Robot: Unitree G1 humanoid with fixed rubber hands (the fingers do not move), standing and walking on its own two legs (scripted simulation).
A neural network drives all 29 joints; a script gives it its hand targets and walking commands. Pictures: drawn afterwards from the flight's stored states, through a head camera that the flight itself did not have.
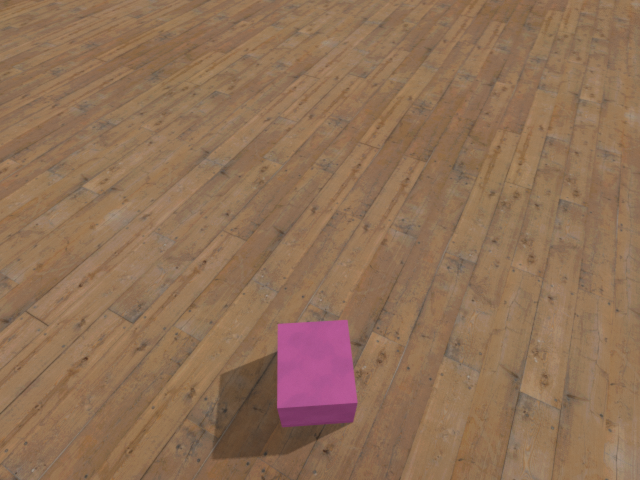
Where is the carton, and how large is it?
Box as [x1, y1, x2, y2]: [277, 320, 357, 426]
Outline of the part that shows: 347,320 278,324 277,409 282,426 350,422 353,420 357,402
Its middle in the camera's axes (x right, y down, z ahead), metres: -0.02 +0.41 +1.18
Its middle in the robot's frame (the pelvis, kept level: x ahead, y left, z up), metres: +0.51 +0.03 -0.69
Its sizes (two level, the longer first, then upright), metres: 0.246 0.213 0.180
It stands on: the floor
